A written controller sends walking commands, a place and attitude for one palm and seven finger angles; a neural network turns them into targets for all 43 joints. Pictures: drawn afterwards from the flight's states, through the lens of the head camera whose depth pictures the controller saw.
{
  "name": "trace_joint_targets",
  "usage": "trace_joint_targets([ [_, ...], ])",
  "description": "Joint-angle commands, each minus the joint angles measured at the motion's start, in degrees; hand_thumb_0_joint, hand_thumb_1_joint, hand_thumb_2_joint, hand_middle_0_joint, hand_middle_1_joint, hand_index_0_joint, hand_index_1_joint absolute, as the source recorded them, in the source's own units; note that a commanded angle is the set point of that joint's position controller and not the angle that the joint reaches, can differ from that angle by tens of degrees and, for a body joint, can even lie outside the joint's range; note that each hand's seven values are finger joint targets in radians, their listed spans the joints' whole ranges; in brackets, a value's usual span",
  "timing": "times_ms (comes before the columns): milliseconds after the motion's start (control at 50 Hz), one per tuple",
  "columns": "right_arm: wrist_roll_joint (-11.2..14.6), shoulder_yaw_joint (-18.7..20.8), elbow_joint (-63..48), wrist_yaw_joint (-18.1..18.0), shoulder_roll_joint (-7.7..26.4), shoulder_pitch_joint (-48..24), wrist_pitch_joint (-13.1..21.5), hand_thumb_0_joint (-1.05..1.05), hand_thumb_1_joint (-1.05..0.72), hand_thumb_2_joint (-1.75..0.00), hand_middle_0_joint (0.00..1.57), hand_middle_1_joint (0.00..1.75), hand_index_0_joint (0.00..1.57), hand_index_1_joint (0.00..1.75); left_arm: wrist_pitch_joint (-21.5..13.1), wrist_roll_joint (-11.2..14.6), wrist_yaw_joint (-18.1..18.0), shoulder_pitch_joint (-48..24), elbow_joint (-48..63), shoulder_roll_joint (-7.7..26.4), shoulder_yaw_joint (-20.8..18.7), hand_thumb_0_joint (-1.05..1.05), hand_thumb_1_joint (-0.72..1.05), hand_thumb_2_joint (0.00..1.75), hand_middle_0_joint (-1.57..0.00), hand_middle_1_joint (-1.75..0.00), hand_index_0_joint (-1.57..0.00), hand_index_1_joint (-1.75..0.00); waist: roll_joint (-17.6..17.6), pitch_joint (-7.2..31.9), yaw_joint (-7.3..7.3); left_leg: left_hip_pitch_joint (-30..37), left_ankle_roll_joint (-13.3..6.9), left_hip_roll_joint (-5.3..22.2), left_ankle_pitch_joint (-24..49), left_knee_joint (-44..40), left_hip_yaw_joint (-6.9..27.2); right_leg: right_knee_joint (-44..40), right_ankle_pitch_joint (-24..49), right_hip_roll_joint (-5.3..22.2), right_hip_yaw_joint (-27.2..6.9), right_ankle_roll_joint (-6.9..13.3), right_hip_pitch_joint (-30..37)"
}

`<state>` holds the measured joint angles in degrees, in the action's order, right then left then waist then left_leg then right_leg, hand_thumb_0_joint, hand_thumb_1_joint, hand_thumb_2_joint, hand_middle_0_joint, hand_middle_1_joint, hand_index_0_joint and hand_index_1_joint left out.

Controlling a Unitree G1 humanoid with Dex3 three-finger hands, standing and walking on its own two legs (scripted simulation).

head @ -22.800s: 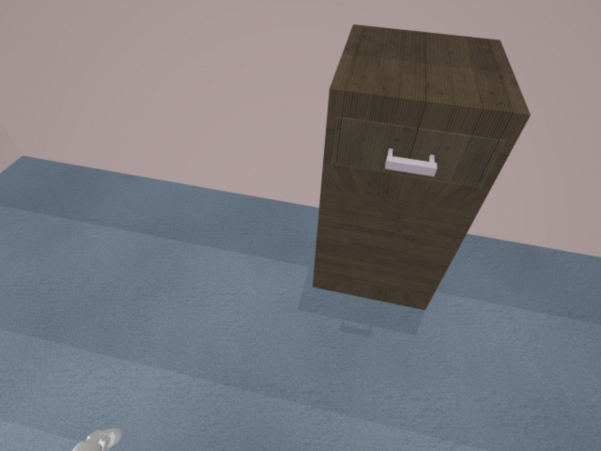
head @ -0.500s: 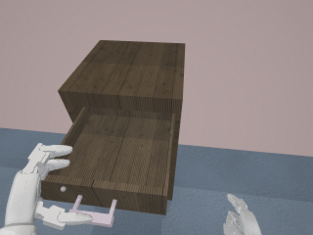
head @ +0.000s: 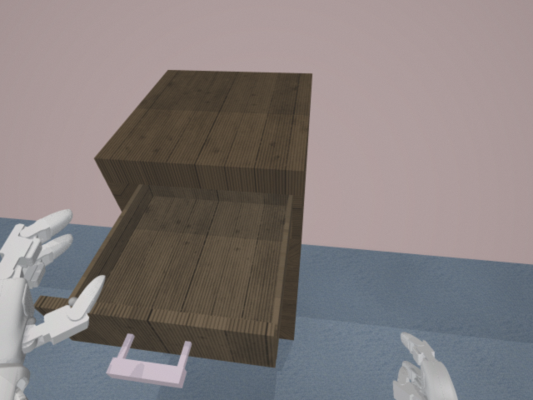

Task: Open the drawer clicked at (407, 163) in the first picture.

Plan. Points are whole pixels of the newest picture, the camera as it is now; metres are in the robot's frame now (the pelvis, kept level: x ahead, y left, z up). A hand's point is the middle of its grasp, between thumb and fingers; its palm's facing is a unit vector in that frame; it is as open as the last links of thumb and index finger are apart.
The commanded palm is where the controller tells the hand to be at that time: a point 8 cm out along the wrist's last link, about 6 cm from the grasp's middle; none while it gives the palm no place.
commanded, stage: draw the hand back to the body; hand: left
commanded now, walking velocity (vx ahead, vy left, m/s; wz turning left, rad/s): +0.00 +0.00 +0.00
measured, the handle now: (152, 358) +0.20 +0.22 -0.08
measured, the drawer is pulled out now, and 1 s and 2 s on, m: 0.30 0.30 0.30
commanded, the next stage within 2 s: step back with the hand held close in 0.30 s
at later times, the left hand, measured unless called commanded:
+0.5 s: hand (75, 294) +0.18 +0.23 +0.16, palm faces +0.38 -0.80 -0.46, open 7.4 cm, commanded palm +0.13 +0.27 +0.18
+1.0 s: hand (47, 321) +0.15 +0.25 +0.15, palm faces +0.30 -0.81 -0.51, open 7.4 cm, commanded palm +0.10 +0.29 +0.18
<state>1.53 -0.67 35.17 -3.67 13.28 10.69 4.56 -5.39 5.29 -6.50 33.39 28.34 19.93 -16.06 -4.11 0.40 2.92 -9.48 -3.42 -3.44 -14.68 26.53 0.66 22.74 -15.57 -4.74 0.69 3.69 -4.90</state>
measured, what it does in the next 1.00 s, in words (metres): stands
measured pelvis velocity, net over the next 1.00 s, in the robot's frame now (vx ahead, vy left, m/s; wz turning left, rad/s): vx -0.05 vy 0.02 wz -0.05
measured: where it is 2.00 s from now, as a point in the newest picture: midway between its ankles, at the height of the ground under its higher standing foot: outside the picture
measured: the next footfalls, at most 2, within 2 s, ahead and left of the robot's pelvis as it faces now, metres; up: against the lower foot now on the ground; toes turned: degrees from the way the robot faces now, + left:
right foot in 1.12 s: -0.10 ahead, -0.10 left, +0.00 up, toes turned -4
left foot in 1.42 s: -0.07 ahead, +0.12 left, +0.00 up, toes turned -3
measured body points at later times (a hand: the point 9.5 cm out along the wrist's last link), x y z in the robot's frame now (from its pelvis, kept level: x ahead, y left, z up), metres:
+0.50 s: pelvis -0.01 -0.01 +0.00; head -0.01 -0.04 +0.45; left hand +0.16 +0.27 +0.19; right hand +0.18 -0.24 -0.09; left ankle +0.00 +0.08 -0.74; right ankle -0.03 -0.08 -0.74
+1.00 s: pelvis -0.05 +0.02 -0.01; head -0.02 +0.02 +0.44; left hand +0.13 +0.29 +0.18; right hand +0.13 -0.22 -0.08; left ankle +0.00 +0.08 -0.74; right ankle -0.07 -0.09 -0.73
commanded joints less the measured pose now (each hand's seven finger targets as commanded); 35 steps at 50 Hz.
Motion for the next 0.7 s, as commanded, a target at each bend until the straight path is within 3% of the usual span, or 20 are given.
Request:
trace_joint_targets([
  [0, 0.17, 1.84, -9.30, -0.18, 5.30, -7.85, 2.95, 0.00, -0.90, -0.90, 0.20, 0.30, 0.20, 0.30, -3.85, 0.26, -0.93, -3.78, 9.87, 8.71, -6.93, 0.00, 0.76, 0.84, -0.21, -0.39, -0.21, -0.39, 1.07, 1.71, -0.40, 4.90, 1.90, 4.77, 12.63, -3.14, 2.14, -4.51, 12.75, 5.25, -1.84, -1.64, -5.02],
  [20, 0.45, 1.94, -9.81, -0.16, 5.03, -8.15, 2.82, 0.00, -0.90, -0.90, 0.20, 0.30, 0.20, 0.30, -3.61, 0.48, -0.78, -3.22, 9.70, 7.52, -5.63, 0.00, 0.80, 0.86, -0.21, -0.37, -0.21, -0.37, 0.67, 1.09, -0.59, 4.71, 1.82, 4.97, 11.96, -3.26, 2.13, -4.45, 11.99, 5.35, -2.29, -1.70, -5.27],
  [100, 0.20, 2.06, -9.61, -0.05, 5.50, -8.50, 2.50, 0.00, -0.90, -0.90, 0.20, 0.30, 0.20, 0.30, -3.87, 0.47, -0.66, -3.57, 9.04, 8.79, -6.78, 0.00, 0.90, 0.90, -0.20, -0.30, -0.20, -0.30, 1.97, 1.61, -0.21, 4.87, 1.48, 4.66, 11.57, -3.31, 1.69, -5.31, 12.55, 5.42, -2.63, -1.86, -4.86],
  [160, 0.30, 1.99, -10.24, 0.01, 5.26, -8.31, 2.71, 0.00, -0.90, -0.90, 0.20, 0.30, 0.20, 0.30, -4.15, 0.38, -0.74, -3.73, 11.87, 8.93, -6.57, 0.00, 0.90, 0.90, -0.20, -0.30, -0.20, -0.30, -0.03, 4.25, -0.16, 5.81, 1.56, 4.77, 13.22, -3.03, 1.66, -4.43, 13.96, 5.55, -2.80, -1.84, -3.60],
  [180, 0.27, 1.95, -10.02, -0.06, 5.40, -8.53, 2.76, 0.00, -0.90, -0.90, 0.20, 0.30, 0.20, 0.30, -3.95, 0.37, -1.00, -4.61, 12.30, 9.85, -7.36, 0.00, 0.90, 0.90, -0.20, -0.30, -0.20, -0.30, -1.52, 3.40, -0.04, 5.35, 1.77, 4.66, 13.02, -3.03, 1.80, -4.97, 13.93, 5.42, -3.10, -1.67, -3.87],
  [220, 0.26, 1.93, -10.02, -0.10, 4.98, -8.49, 2.66, 0.00, -0.90, -0.90, 0.20, 0.30, 0.20, 0.30, -3.90, 0.43, -0.95, -3.52, 10.93, 8.74, -6.52, 0.00, 0.90, 0.90, -0.20, -0.30, -0.20, -0.30, 1.46, 2.87, -0.31, 5.29, 1.57, 4.79, 11.93, -3.25, 1.67, -5.09, 12.86, 5.50, -2.92, -1.93, -4.15],
  [300, 0.16, 1.91, -9.63, -0.15, 5.32, -8.69, 2.74, 0.00, -0.90, -0.90, 0.20, 0.30, 0.20, 0.30, -4.23, 0.19, -0.92, -5.28, 10.94, 9.52, -6.98, 0.00, 0.90, 0.90, -0.20, -0.30, -0.20, -0.30, -0.26, 1.73, -0.42, 5.63, 1.57, 4.44, 10.01, -3.46, 1.42, -6.54, 10.42, 5.45, -3.03, -1.92, -5.33],
  [360, 0.25, 2.10, -9.87, -0.18, 5.00, -8.74, 2.66, 0.00, -0.90, -0.90, 0.20, 0.30, 0.20, 0.30, -4.07, 0.43, -0.92, -3.27, 9.73, 8.57, -6.57, 0.00, 0.90, 0.90, -0.20, -0.30, -0.20, -0.30, 2.26, 2.47, -0.24, 5.38, 1.27, 4.52, 11.20, -3.22, 1.46, -5.84, 12.19, 5.52, -3.39, -2.05, -4.33],
  [380, 0.24, 2.23, -9.69, -0.18, 5.28, -8.75, 2.67, 0.00, -0.90, -0.90, 0.20, 0.30, 0.20, 0.30, -3.99, 0.40, -1.01, -3.74, 10.05, 9.20, -7.27, 0.00, 0.90, 0.90, -0.20, -0.30, -0.20, -0.30, 0.82, 2.65, -0.13, 5.45, 1.45, 4.43, 11.55, -3.17, 1.42, -6.26, 12.52, 5.40, -3.52, -1.87, -4.34],
  [400, 0.55, 2.67, -11.83, 0.20, 6.68, -6.71, 2.15, 0.00, -0.90, -0.90, 0.20, 0.30, 0.20, 0.30, -6.88, -0.82, -1.51, -12.93, 17.19, 19.73, -17.52, 0.00, 0.90, 0.90, -0.20, -0.30, -0.20, -0.30, 1.96, -2.02, -1.47, 2.29, -0.02, 5.05, 7.27, -1.10, 3.87, -9.06, 16.41, 8.89, -12.07, -2.67, -9.87],
  [420, -0.23, 2.74, -9.76, 0.51, 5.87, -6.73, 1.64, 0.00, -0.90, -0.90, 0.20, 0.30, 0.20, 0.30, -7.85, -1.06, -0.80, -8.45, 9.98, 14.57, -14.10, 0.00, 0.90, 0.90, -0.20, -0.30, -0.20, -0.30, 7.30, -2.41, -1.99, 1.65, -0.29, 4.40, 5.72, 1.12, 3.92, -9.89, 16.65, 10.08, -12.26, -3.36, -10.14],
  [440, 0.11, 3.13, -10.36, 0.83, 5.71, -7.60, 1.27, 0.00, -0.90, -0.90, 0.20, 0.30, 0.20, 0.30, -7.75, -1.51, -0.41, -5.19, 8.04, 12.28, -11.98, 0.00, 0.90, 0.90, -0.20, -0.30, -0.20, -0.30, 9.20, -2.25, -2.00, 1.88, -0.31, 4.51, 6.07, 2.34, 3.34, -9.89, 20.14, 11.11, -13.92, -4.32, -10.53],
  [460, 0.00, 3.16, -10.42, 1.31, 5.95, -6.89, 0.50, 0.00, -0.90, -0.90, 0.20, 0.30, 0.20, 0.30, -7.62, -1.84, 0.00, -2.81, 5.56, 9.87, -9.99, 0.00, 0.90, 0.90, -0.20, -0.30, -0.20, -0.30, 11.18, -0.98, -2.21, 1.61, -0.39, 4.13, 6.78, 3.04, 2.87, -9.23, 22.04, 11.15, -12.79, -5.17, -9.38],
  [520, 0.16, 3.80, -11.59, 1.88, 6.73, -6.69, -0.25, 0.00, -0.90, -0.90, 0.20, 0.30, 0.20, 0.30, -8.42, -2.08, 0.50, 0.28, 8.06, 8.25, -8.05, 0.00, 0.90, 0.90, -0.20, -0.30, -0.20, -0.30, 4.81, 3.61, -2.27, 2.49, -0.42, 5.04, 10.55, 1.39, 2.28, -5.56, 24.40, 10.85, -10.20, -5.41, -7.47],
  [560, 0.37, 4.09, -12.37, 1.93, 6.80, -6.88, -0.93, 0.00, -0.90, -0.90, 0.20, 0.30, 0.20, 0.30, -8.37, -2.04, 0.18, 2.03, 10.97, 9.01, -8.70, 0.00, 0.90, 0.90, -0.20, -0.30, -0.20, -0.30, 1.89, 6.32, -2.18, 2.95, -0.70, 6.31, 14.53, 0.07, 2.70, -3.05, 24.42, 9.78, -8.77, -5.76, -6.42],
  [580, 0.14, 4.26, -12.88, 1.81, 7.16, -7.60, -0.99, 0.00, -0.90, -0.90, 0.20, 0.30, 0.20, 0.30, -8.79, -2.20, -0.03, 1.68, 14.03, 11.13, -10.19, 0.00, 0.90, 0.90, -0.20, -0.30, -0.20, -0.30, 0.53, 7.30, -1.95, 3.21, -0.73, 6.59, 16.64, -0.20, 2.84, -2.23, 24.73, 9.22, -8.52, -5.59, -6.95],
  [640, 0.43, 4.50, -14.26, 1.44, 6.47, -7.20, -1.74, 0.00, -0.90, -0.90, 0.20, 0.30, 0.20, 0.30, -8.62, -2.11, -0.88, 4.24, 17.43, 13.13, -12.48, 0.00, 0.90, 0.90, -0.20, -0.30, -0.20, -0.30, 2.60, 10.50, -2.16, 1.11, -0.70, 8.16, 20.60, -0.13, 4.14, 1.11, 25.21, 8.68, -7.47, -4.97, -4.33],
  [680, 0.30, 4.54, -14.67, 1.04, 6.87, -6.94, -2.01, 0.00, -0.90, -0.90, 0.20, 0.30, 0.20, 0.30, -8.79, -2.08, -1.49, 4.92, 20.10, 15.79, -14.82, 0.00, 0.90, 0.90, -0.20, -0.30, -0.20, -0.30, 0.62, 12.02, -2.22, -0.32, -0.47, 8.82, 22.77, -0.35, 4.98, 2.76, 24.85, 8.27, -7.08, -3.93, -3.38],
])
